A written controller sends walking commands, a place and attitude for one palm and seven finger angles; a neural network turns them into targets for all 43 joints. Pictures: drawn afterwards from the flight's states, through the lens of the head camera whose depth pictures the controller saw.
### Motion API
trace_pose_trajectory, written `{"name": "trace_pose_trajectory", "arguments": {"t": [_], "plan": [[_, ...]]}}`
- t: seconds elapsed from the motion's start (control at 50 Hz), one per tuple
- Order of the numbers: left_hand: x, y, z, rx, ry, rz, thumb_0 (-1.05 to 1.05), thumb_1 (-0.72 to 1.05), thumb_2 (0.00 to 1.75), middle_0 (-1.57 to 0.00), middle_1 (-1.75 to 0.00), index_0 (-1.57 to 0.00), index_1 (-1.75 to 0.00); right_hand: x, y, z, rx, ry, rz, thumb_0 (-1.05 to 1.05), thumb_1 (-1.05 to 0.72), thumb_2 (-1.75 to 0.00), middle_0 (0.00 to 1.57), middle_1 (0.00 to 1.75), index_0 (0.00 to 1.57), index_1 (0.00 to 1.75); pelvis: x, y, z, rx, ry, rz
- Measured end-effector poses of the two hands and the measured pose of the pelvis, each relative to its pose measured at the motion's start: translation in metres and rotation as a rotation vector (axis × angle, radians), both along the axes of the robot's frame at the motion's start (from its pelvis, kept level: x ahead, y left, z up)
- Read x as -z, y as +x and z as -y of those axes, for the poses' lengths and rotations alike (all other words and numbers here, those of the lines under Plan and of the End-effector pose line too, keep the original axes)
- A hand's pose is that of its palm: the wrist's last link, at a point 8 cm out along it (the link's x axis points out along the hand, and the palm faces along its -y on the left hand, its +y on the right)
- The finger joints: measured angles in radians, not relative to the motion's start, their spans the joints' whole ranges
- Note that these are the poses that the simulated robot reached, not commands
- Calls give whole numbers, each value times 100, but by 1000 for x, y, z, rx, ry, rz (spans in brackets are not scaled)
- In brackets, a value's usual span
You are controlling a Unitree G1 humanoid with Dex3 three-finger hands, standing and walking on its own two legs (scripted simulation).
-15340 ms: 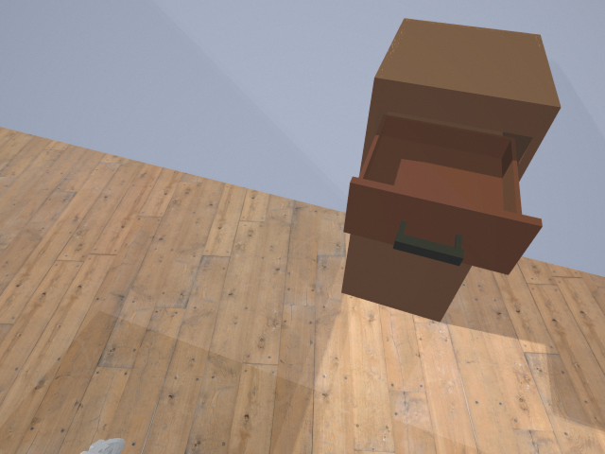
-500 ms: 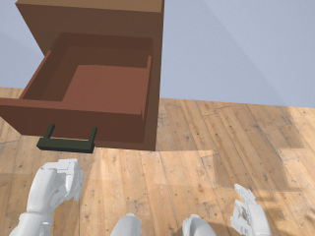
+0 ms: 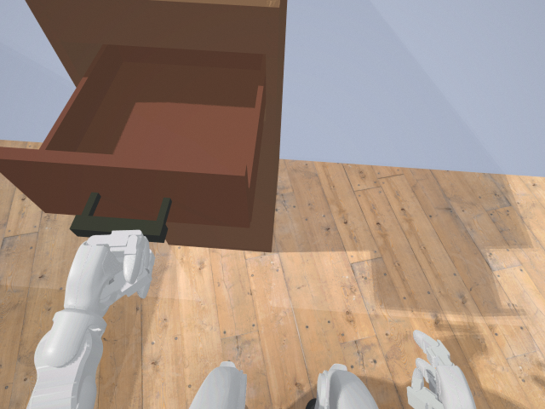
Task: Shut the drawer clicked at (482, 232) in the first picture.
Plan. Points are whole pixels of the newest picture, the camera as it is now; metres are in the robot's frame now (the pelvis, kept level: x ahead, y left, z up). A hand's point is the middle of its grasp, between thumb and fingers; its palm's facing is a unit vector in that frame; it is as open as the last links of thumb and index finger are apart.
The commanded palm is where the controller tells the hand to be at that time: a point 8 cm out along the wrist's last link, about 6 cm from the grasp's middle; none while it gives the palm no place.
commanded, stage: push the drawer shut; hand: left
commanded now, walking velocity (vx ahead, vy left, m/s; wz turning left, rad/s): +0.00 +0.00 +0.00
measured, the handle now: (125, 215) +0.36 +0.23 +0.05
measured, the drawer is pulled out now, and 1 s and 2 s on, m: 0.25 0.11 0.00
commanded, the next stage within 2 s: none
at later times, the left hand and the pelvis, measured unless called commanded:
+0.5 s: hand (156, 224) +0.35 +0.19 +0.05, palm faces -0.06 -1.00 -0.06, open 2.9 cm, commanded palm +0.35 +0.24 +0.06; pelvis -0.01 +0.00 +0.01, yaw -1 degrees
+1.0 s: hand (169, 184) +0.43 +0.19 +0.05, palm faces -0.05 -1.00 -0.05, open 2.8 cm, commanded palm +0.41 +0.23 +0.06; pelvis +0.00 +0.01 +0.01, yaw -2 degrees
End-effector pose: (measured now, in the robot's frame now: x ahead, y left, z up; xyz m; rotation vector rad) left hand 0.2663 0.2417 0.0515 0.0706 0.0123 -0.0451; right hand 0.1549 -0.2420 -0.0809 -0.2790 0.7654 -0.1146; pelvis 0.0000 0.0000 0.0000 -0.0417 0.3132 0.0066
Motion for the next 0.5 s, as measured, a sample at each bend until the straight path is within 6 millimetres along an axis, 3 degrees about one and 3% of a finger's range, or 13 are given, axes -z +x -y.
{"name": "trace_pose_trajectory", "arguments": {"t": [0.22, 0.5], "plan": [[-3, 31, 2, 15, -5, -8, -3, 83, 95, -140, -160, -140, -160, -2, -9, -4, 13, 11, -11, 1, -90, -90, 20, 30, 20, 30, -4, -6, -1, 6, 5, 8], [-2, 71, -2, 15, -13, -3, -4, 78, 92, -140, -160, -140, -160, 3, -37, 3, 57, -8, -116, 1, -91, -90, 20, 30, 20, 30, -7, -5, -5, 18, 7, 1]]}}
